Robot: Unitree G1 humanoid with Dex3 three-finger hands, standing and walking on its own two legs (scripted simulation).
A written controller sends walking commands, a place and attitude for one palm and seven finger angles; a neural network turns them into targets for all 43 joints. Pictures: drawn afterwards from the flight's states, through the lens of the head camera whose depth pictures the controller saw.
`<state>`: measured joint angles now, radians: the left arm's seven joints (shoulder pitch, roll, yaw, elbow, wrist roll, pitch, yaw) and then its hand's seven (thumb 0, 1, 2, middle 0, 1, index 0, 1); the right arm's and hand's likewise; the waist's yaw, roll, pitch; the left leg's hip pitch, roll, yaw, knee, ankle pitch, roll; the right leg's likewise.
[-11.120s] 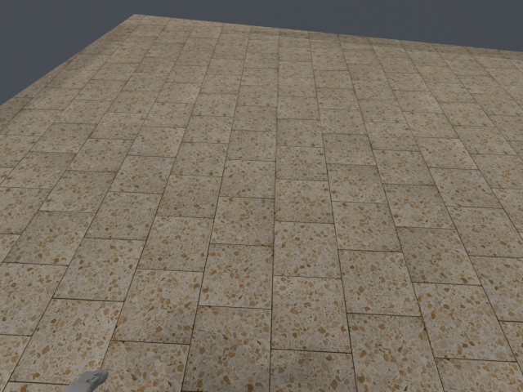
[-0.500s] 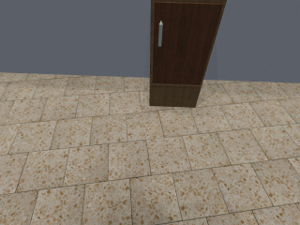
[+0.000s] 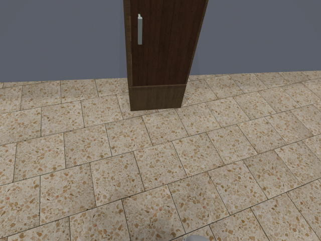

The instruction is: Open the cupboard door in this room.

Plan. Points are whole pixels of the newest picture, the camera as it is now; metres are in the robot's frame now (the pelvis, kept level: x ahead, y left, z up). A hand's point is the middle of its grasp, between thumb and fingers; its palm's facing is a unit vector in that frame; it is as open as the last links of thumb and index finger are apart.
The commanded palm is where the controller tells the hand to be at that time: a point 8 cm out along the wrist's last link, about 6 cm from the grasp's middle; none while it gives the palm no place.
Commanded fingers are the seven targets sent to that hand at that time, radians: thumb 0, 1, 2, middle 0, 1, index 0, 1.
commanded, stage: walk to a spot facing it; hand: left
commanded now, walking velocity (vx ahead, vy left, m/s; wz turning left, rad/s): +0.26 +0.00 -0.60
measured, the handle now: (139, 29) +1.10 +0.18 -0.05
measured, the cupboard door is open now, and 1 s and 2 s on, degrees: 0 0 0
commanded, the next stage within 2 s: none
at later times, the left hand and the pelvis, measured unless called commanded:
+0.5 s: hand (122, 185) +0.30 +0.13 -0.18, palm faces -0.25 -0.94 -0.21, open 7.4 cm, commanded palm none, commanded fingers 0.00 0.90 0.90 -0.20 -0.30 -0.20 -0.30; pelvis +0.16 -0.02 -0.02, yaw -16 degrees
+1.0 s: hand (107, 148) +0.43 +0.21 -0.18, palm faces -0.46 -0.86 -0.23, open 7.4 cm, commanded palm none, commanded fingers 0.00 0.90 0.90 -0.20 -0.30 -0.20 -0.30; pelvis +0.27 +0.05 +0.00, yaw -34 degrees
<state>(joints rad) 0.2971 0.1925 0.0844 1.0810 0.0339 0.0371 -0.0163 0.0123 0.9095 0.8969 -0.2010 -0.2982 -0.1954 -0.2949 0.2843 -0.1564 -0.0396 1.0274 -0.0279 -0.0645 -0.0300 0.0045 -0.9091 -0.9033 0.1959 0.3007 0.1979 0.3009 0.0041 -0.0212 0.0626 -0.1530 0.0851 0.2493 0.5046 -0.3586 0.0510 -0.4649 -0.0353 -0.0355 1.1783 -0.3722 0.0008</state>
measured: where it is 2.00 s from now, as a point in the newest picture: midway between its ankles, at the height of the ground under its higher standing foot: (164, 220)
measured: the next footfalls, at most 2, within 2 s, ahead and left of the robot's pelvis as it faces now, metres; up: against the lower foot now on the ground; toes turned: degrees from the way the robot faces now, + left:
right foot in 0.36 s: +0.22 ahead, -0.10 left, +0.00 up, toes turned -20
left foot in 0.84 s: +0.35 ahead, +0.12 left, +0.00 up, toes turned -24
